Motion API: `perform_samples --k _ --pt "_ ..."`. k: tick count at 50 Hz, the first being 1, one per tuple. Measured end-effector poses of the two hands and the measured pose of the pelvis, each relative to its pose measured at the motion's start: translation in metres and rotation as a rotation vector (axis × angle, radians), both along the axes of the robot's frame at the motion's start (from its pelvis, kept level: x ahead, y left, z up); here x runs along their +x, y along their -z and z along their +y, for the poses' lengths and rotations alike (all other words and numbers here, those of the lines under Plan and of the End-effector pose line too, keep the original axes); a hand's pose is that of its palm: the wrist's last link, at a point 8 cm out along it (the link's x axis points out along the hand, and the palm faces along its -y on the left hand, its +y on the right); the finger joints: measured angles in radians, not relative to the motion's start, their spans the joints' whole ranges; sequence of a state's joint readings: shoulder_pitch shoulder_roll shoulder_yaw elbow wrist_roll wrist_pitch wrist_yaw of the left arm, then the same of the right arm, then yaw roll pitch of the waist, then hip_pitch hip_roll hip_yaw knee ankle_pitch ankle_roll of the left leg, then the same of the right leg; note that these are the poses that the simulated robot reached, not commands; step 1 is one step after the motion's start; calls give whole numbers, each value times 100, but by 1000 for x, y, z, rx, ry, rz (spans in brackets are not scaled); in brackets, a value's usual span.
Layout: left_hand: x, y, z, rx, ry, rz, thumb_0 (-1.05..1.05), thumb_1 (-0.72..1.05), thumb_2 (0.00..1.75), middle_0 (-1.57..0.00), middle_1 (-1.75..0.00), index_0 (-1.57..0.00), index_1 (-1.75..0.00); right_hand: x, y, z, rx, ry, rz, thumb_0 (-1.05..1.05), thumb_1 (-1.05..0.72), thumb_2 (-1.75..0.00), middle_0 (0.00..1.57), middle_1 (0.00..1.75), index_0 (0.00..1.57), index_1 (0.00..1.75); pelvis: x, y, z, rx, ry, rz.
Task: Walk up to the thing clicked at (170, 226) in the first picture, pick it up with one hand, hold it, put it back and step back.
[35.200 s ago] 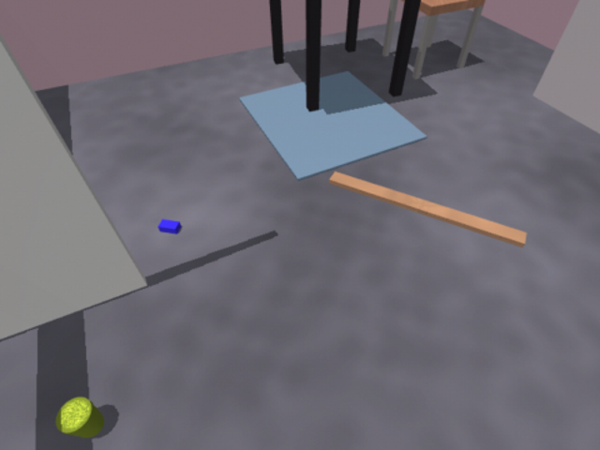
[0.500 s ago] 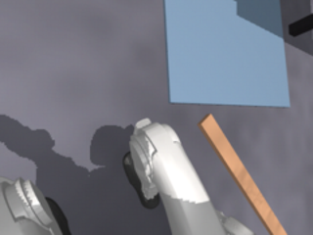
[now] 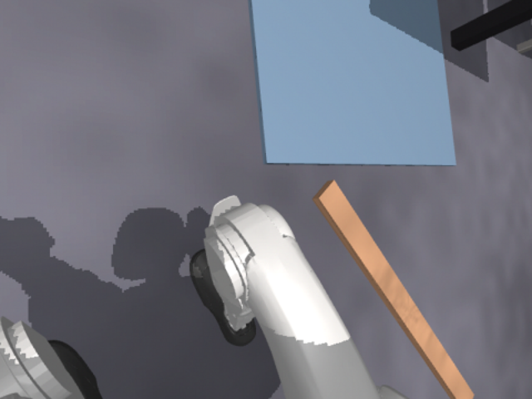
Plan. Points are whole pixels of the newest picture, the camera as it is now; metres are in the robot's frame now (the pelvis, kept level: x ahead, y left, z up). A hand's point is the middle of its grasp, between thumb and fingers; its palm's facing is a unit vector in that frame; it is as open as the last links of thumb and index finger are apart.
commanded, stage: rest palm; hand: left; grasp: from above
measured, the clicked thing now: out of the picture +0.47 +0.36 -0.31
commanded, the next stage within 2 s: close in 0.38 s
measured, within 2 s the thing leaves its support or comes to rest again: neither
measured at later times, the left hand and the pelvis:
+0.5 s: hand out of the picture +0.47 +0.33 -0.27, palm faces -0.26 -0.36 -0.90, open 14.0 cm; pelvis +0.00 +0.00 +0.00, yaw -1 degrees
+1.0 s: hand out of the picture +0.47 +0.33 -0.27, palm faces -0.26 -0.36 -0.90, open 12.2 cm; pelvis +0.00 +0.00 +0.01, yaw -1 degrees
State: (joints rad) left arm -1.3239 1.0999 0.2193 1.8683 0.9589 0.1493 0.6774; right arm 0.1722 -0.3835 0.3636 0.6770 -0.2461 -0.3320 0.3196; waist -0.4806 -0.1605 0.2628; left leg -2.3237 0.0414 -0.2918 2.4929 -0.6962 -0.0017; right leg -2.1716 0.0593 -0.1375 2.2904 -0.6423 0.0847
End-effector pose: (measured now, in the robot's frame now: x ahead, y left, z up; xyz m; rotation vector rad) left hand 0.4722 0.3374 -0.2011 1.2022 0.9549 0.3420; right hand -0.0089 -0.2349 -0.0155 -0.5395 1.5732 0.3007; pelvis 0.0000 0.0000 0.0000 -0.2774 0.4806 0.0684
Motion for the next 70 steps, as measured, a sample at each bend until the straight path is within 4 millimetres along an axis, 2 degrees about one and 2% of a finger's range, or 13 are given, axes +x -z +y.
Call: perform_samples --k 12,26,52,70 --pt "2 3 1 9 0 20 0 -51 95 -13 -100 -12 -100 -2 -6 2 -8 -11 0 1 -94 -91 20 30 20 30 -3 -2 2 -10 5 -2" --pt "-2 9 3 10 -4 10 0 -51 96 -13 -100 -12 -101 5 -9 0 -13 -34 2 1 -94 -91 20 30 20 30 -4 -5 1 -13 8 -2" --pt "-2 8 2 13 -7 12 0 -18 71 -34 -84 -35 -82 12 -6 -4 -7 -32 -4 1 -93 -90 20 30 20 30 -2 -7 -1 -6 11 9" --pt "-1 4 5 13 -13 17 0 -4 55 -45 -72 -49 -70 10 -7 -3 -12 -20 -9 1 -92 -90 20 30 20 30 -1 -7 -1 -6 10 11"
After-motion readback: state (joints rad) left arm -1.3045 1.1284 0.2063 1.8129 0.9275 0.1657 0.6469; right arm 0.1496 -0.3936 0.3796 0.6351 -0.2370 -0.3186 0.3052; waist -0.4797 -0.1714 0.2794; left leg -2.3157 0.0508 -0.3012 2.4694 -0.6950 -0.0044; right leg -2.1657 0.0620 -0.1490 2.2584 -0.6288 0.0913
